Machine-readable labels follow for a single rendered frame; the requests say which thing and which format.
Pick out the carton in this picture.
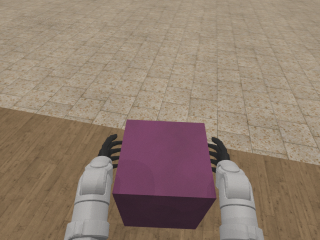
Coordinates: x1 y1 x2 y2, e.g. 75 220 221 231
112 119 217 230

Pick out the left robot forearm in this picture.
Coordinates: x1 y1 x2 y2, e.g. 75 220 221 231
64 156 113 240

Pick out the right robot hand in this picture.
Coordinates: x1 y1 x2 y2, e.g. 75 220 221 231
208 137 230 173

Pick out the right robot forearm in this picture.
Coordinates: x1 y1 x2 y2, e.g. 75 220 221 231
215 160 264 240

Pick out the left robot hand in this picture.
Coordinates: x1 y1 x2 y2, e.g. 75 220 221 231
98 134 123 169

